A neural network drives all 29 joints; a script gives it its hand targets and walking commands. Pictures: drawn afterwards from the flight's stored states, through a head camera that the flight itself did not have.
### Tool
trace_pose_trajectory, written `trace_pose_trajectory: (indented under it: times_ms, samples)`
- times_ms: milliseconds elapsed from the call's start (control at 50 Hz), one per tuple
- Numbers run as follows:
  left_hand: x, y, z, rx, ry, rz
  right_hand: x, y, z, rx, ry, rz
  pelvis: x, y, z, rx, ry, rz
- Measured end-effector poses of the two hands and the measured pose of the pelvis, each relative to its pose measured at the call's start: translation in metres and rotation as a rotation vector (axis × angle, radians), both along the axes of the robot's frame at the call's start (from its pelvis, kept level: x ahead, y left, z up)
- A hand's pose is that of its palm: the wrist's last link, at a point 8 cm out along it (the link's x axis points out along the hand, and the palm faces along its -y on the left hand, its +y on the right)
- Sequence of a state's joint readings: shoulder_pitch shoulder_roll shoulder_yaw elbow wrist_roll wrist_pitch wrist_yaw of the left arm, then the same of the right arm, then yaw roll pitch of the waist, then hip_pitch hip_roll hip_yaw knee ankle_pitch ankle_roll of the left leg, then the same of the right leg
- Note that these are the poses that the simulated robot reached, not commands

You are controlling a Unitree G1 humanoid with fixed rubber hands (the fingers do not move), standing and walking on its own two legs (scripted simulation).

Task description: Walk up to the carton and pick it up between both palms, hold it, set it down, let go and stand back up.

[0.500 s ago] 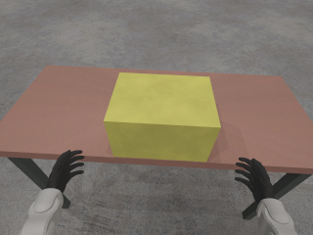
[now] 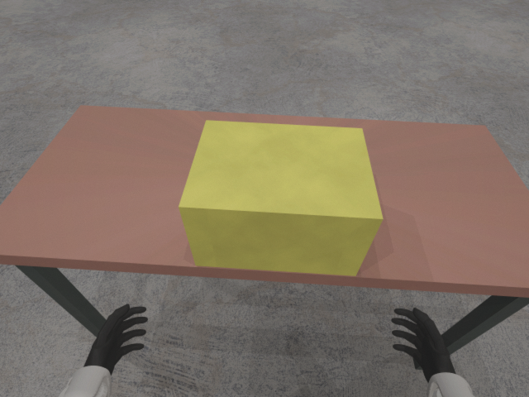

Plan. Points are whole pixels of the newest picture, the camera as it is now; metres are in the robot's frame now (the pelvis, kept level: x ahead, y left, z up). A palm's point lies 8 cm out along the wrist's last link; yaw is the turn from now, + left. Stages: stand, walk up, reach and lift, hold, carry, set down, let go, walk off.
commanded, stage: set down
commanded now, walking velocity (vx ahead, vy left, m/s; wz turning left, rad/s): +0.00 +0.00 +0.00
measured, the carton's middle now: (279, 196) +0.47 -0.01 +0.01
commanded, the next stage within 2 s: let go in 0.06 s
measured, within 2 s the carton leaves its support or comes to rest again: neither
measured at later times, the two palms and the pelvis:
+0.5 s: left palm (123, 386) +0.16 +0.23 -0.08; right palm (427, 395) +0.15 -0.23 -0.07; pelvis -0.01 +0.00 +0.00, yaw -1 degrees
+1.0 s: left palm out of the picture +0.01 +0.24 -0.12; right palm out of the picture +0.05 -0.27 -0.13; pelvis -0.01 -0.02 -0.01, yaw +3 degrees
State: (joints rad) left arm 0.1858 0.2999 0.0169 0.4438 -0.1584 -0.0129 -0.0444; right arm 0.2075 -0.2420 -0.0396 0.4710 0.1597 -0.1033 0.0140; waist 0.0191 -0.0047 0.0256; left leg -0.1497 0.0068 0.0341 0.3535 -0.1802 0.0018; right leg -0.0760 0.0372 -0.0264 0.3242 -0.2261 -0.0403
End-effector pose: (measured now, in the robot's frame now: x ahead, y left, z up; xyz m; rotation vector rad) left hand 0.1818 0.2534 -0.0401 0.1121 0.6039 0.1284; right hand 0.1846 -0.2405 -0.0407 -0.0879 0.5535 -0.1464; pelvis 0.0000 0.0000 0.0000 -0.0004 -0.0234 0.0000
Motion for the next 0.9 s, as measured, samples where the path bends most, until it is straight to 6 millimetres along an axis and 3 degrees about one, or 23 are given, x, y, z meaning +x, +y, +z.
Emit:
trace_pose_trajectory:
  times_ms: [320, 540, 600, 760, 900]
  samples:
    - [-0.023, -0.014, -0.031, 0.022, 0.155, -0.026, -0.026, 0.006, -0.032, -0.035, 0.128, 0.036, -0.005, 0.002, -0.001, 0.001, -0.007, -0.007]
    - [-0.026, -0.026, -0.038, 0.040, 0.199, -0.054, -0.036, 0.008, -0.034, -0.055, 0.137, 0.055, -0.009, -0.001, -0.001, 0.003, -0.025, -0.016]
    - [-0.031, -0.022, -0.040, 0.096, 0.195, -0.083, -0.049, 0.003, -0.045, -0.105, 0.237, 0.086, -0.010, -0.002, -0.003, 0.001, -0.002, 0.002]
    - [-0.090, -0.006, -0.061, 0.115, 0.323, -0.010, -0.105, -0.019, -0.075, -0.125, 0.503, 0.085, -0.008, -0.006, -0.006, 0.006, 0.031, 0.035]
    - [-0.144, -0.008, -0.076, 0.096, 0.468, 0.043, -0.130, -0.028, -0.085, -0.121, 0.599, 0.069, -0.007, -0.011, -0.006, 0.005, 0.030, 0.050]
